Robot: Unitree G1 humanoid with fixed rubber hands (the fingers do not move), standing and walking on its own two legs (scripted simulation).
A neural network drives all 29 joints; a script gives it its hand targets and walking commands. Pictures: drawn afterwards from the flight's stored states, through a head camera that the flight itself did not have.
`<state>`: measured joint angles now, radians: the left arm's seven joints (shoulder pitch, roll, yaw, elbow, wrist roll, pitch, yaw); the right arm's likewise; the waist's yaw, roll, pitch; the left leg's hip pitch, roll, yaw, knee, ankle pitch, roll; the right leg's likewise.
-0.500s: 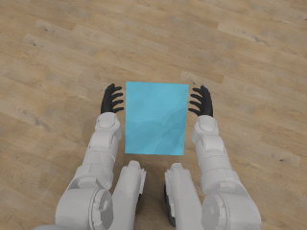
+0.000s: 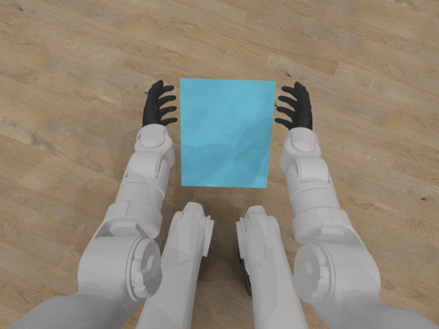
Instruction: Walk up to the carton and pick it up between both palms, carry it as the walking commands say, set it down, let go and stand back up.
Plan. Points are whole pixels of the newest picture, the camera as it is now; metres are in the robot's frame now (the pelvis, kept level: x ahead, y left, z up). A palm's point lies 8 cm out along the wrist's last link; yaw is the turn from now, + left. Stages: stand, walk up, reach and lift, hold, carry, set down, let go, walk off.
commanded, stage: set down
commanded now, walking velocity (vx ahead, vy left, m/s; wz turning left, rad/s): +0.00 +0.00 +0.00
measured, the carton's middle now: (225, 129) +0.48 +0.01 -0.21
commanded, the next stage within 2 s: none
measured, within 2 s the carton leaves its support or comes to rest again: neither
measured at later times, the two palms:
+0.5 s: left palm (166, 127) +0.47 +0.14 -0.18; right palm (287, 130) +0.48 -0.12 -0.18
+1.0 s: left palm (171, 129) +0.49 +0.14 -0.27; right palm (278, 132) +0.50 -0.13 -0.26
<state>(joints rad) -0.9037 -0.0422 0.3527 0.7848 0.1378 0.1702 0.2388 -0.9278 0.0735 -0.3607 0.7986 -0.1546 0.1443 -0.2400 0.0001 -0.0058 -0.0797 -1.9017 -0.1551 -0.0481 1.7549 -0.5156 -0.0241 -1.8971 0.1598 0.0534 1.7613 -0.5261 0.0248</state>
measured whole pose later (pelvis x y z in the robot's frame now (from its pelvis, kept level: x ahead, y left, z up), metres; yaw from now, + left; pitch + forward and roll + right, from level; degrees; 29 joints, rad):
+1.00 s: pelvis +0.00 +0.00 -0.12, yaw +0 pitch +38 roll +0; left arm -1.20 0.12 0.26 0.93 -0.01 0.15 0.22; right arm -1.22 -0.06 -0.32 0.92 -0.03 0.13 -0.23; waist 0.00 -0.02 0.19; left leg -2.24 -0.17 -0.01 2.15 -0.57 -0.04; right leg -2.23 0.19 0.02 2.15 -0.58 0.05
